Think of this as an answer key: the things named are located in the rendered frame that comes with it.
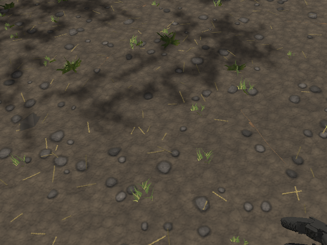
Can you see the robot right hand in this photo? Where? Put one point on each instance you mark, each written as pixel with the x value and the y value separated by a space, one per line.
pixel 312 227

